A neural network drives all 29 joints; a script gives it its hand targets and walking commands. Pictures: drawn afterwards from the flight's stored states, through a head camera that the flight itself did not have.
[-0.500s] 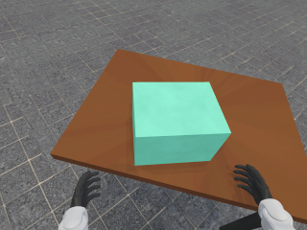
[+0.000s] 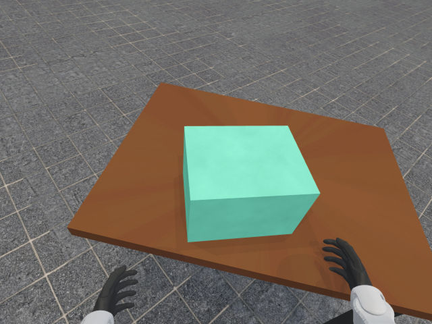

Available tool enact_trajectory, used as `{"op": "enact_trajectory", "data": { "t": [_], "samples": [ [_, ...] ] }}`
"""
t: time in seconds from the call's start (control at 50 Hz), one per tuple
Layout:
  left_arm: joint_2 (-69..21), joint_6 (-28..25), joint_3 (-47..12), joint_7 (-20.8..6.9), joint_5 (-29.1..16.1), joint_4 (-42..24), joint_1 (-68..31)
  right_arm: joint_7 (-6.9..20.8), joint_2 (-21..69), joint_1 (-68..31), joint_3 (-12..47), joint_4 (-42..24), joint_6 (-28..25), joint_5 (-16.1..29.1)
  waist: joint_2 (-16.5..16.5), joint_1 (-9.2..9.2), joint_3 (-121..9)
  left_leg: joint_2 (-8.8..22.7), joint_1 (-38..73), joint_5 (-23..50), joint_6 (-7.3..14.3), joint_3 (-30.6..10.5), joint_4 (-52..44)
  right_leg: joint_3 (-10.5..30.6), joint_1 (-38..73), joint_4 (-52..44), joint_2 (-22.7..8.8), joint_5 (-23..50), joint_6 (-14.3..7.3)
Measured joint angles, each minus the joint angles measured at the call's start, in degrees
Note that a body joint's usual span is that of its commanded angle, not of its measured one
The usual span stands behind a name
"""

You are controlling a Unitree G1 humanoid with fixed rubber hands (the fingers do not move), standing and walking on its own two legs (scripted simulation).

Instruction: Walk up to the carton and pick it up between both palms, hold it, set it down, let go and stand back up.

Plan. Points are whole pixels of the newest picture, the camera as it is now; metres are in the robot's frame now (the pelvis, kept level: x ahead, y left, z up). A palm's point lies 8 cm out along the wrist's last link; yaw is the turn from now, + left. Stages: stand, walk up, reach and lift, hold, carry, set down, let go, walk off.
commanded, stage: set down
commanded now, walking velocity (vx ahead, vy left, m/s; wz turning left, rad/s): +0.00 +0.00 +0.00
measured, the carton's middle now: (239, 181) +0.42 -0.03 -0.01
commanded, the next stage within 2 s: let go in 0.32 s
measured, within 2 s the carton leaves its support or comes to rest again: neither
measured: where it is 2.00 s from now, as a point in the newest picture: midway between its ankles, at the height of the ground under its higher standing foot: outside the picture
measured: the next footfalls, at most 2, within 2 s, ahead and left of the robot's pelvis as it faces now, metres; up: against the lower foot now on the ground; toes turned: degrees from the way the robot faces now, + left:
none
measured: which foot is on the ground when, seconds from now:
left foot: down 0.00-1.00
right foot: down 0.00-1.00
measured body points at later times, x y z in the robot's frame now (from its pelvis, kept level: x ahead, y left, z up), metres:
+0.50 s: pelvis +0.01 +0.00 +0.00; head +0.00 +0.05 +0.45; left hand +0.15 +0.22 -0.10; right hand +0.24 -0.26 -0.03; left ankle -0.06 +0.13 -0.74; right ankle +0.04 -0.14 -0.74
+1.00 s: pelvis +0.00 +0.00 +0.00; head -0.01 +0.03 +0.45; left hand +0.12 +0.29 -0.11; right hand +0.24 -0.26 -0.02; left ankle -0.06 +0.13 -0.74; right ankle +0.04 -0.14 -0.74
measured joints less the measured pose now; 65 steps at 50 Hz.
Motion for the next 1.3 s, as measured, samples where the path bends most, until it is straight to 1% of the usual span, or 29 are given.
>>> {"op": "enact_trajectory", "data": {
  "t": [0.14,0.36,0.78,0.84,0.92,0.98,1.06,1.3],
  "samples": [
    [1.4,0.3,0.0,-0.4,0.3,1.1,0.0,-1.0,0.8,0.0,-0.3,0.0,0.0,-1.5,-0.4,-0.40,0.8,0.0,1.0,-0.4,0.0,0.0,0.0,0.0,1.0,0.0,0.0,-0.4,0.1],
    [1.9,0.3,0.0,-0.5,0.5,1.1,0.0,-1.0,1.1,0.0,-0.3,0.2,0.0,-1.7,-1.0,-0.65,1.5,0.0,1.8,-0.7,0.0,0.0,0.0,0.0,1.8,0.0,0.0,-0.7,0.1],
    [1.9,0.3,-0.1,-0.6,0.6,1.1,0.0,-1.3,1.1,0.0,-0.3,0.3,0.0,-2.0,-0.7,-0.66,1.5,0.0,2.2,-0.7,0.0,0.0,0.0,-0.1,2.3,0.0,0.0,-0.8,0.1],
    [3.7,-3.2,1.0,-1.3,0.6,3.2,0.0,-1.4,1.0,0.1,-0.3,-3.0,4.2,-5.9,-0.8,-0.67,1.6,0.0,2.0,-0.5,0.9,0.0,0.0,-0.1,1.8,0.5,0.0,-0.8,0.5],
    [7.3,-5.5,4.2,-1.7,0.6,7.5,0.0,-1.4,1.0,0.3,-0.3,-6.3,8.1,-6.8,-0.7,-0.66,1.6,0.0,1.6,-0.3,1.0,0.0,0.0,-0.1,1.2,0.8,0.0,-0.8,0.4],
    [9.6,-6.3,6.4,-2.1,0.6,10.6,0.0,-1.4,0.8,0.7,-0.3,-7.5,8.7,-6.9,-0.4,-0.66,1.5,0.0,1.4,-0.3,1.0,0.0,0.0,-0.1,1.0,0.9,0.0,-0.8,0.4],
    [11.5,-7.0,7.5,-2.7,0.6,13.7,0.0,-1.4,0.5,1.2,-0.3,-8.5,8.9,-6.9,0.0,-0.66,1.5,0.0,1.4,-0.3,1.0,0.0,0.0,-0.1,1.0,0.9,0.0,-0.8,0.3],
    [11.8,-7.9,5.7,-3.5,0.6,17.9,0.0,-1.4,0.4,1.5,-0.3,-9.1,9.2,-6.9,0.1,-0.66,1.5,0.0,1.4,-0.3,1.0,0.0,0.0,-0.1,1.0,0.9,0.0,-0.8,0.3]
  ]
}}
